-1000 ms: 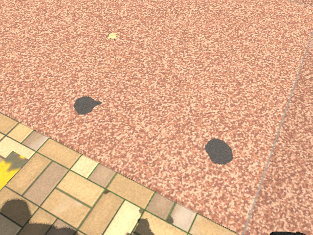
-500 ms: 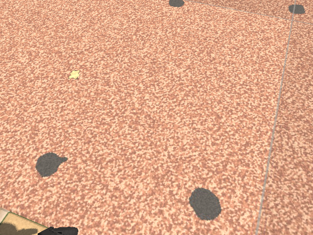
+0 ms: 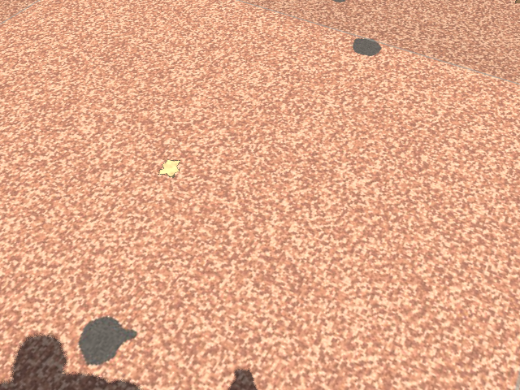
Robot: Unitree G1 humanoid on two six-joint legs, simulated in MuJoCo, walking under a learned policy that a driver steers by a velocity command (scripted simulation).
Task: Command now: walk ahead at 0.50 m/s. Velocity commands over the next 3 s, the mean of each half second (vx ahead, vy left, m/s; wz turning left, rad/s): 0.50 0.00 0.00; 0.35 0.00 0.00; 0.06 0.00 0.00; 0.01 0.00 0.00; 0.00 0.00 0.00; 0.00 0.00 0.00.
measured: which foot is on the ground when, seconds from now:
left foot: up 0.00-0.04, down 0.06-0.62, up 0.64-1.00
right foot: down 0.00-0.08, up 0.10-0.58, down 0.60-1.00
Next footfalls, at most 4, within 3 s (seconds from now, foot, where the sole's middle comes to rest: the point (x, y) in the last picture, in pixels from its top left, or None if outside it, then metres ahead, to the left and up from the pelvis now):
0.06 left None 0.22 0.13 -0.77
0.60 right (334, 370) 0.54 -0.11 -0.77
1.04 left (251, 308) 0.69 0.11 -0.77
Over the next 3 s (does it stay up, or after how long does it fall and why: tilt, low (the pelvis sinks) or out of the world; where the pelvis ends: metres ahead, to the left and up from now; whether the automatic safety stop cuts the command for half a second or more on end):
stays up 0.58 0.00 0.00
